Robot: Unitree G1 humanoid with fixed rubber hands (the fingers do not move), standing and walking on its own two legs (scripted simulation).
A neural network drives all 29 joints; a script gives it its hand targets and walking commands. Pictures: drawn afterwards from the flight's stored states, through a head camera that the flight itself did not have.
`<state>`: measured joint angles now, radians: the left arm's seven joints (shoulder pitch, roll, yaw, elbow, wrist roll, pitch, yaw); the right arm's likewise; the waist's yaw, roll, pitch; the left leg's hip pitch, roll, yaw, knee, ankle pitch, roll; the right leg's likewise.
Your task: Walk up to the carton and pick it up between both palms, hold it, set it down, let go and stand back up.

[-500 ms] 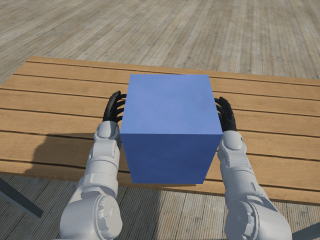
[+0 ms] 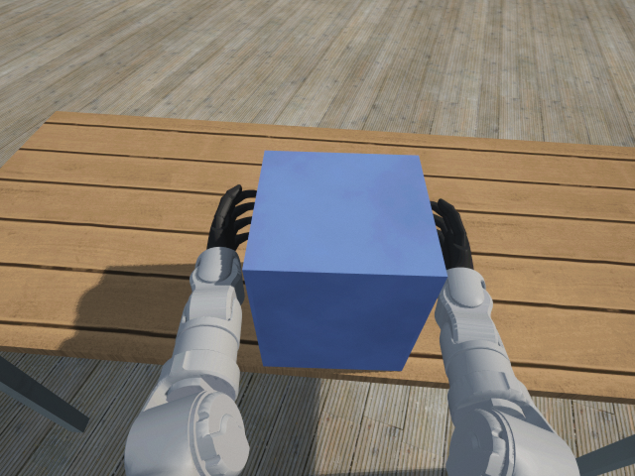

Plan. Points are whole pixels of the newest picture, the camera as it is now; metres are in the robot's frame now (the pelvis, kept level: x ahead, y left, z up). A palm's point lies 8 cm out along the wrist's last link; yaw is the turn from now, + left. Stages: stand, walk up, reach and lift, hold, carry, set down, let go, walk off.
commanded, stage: set down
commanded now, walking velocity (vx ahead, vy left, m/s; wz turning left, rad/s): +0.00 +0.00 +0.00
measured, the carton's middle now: (336, 266) +0.41 +0.04 +0.02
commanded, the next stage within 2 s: none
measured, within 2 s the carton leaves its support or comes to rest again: neither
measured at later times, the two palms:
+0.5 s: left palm (225, 246) +0.39 +0.18 +0.07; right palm (453, 261) +0.40 -0.12 +0.07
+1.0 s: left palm (225, 252) +0.40 +0.19 +0.05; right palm (448, 262) +0.42 -0.12 +0.05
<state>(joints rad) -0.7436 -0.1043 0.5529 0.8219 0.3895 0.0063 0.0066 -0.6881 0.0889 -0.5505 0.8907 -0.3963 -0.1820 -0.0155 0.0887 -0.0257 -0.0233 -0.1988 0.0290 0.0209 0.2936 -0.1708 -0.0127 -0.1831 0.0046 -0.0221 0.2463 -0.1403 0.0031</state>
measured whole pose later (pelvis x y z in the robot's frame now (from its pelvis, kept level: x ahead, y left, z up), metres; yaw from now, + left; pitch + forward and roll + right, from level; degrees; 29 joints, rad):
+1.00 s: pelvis -0.01 +0.00 -0.01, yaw -2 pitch +13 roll -1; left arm -0.83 0.07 0.29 1.11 0.10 -0.11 0.14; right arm -0.83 -0.09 -0.16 1.17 0.03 -0.18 -0.08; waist 0.10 -0.03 -0.12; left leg -0.44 0.06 0.05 0.44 -0.21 -0.01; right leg -0.42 0.03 0.01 0.34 -0.14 0.00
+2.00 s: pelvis -0.03 -0.02 -0.01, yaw +1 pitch +11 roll -1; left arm -1.06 0.39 0.02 0.96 -0.30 0.32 0.07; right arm -1.10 -0.30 0.09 1.05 0.45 0.24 -0.14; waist 0.06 -0.02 -0.16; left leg -0.43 0.07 -0.01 0.42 -0.17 -0.05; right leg -0.41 0.04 -0.05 0.36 -0.14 -0.03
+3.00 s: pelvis -0.03 -0.01 +0.00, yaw +0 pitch -2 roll +0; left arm -0.33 0.24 0.16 0.19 -0.16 0.47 0.03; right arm -0.37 -0.25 0.00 0.39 0.33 0.22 -0.09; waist 0.05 -0.02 0.00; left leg -0.15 0.04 0.02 0.36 -0.18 -0.03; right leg -0.15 0.02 -0.02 0.34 -0.17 -0.02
